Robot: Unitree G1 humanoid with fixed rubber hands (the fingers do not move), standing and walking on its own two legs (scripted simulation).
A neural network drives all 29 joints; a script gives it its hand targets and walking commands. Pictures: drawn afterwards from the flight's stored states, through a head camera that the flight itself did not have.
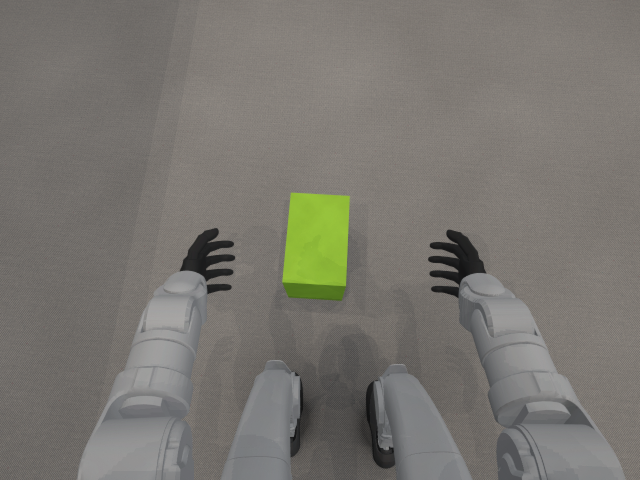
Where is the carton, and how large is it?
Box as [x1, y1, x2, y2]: [282, 193, 349, 300]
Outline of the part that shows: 291,193 282,280 286,292 289,297 341,300 345,287 349,196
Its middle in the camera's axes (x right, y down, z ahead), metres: +0.00 +0.02 +1.06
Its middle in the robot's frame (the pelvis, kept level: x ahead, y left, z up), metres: +0.55 +0.03 -0.59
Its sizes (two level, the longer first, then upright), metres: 0.238 0.153 0.196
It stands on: the floor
